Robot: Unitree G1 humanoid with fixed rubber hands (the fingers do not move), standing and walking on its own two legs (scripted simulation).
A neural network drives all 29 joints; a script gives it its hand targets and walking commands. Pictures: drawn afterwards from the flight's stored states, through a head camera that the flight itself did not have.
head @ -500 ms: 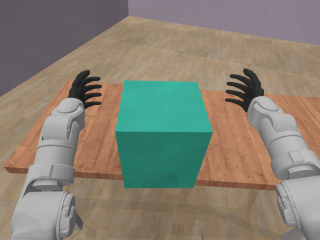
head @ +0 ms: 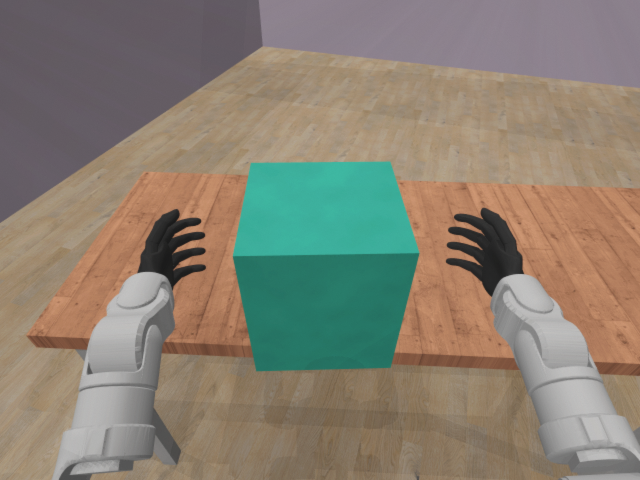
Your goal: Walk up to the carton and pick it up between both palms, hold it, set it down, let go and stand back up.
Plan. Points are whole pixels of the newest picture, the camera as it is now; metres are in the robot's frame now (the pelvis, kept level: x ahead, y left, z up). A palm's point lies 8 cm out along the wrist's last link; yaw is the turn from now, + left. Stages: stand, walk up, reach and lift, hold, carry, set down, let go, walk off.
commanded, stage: set down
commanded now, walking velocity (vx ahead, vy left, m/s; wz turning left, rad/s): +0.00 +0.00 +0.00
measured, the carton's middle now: (322, 267) +0.43 +0.00 +0.05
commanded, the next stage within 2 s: let go in 1.74 s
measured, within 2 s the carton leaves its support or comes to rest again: neither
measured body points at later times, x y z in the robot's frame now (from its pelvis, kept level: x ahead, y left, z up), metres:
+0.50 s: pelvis +0.02 +0.00 +0.00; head +0.00 +0.00 +0.45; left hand +0.29 +0.21 +0.07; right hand +0.29 -0.21 +0.07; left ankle +0.00 +0.13 -0.75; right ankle +0.03 -0.09 -0.75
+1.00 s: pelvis +0.04 +0.01 +0.00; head +0.04 +0.02 +0.45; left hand +0.25 +0.22 +0.00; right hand +0.25 -0.21 +0.01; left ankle +0.00 +0.13 -0.75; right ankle +0.03 -0.09 -0.75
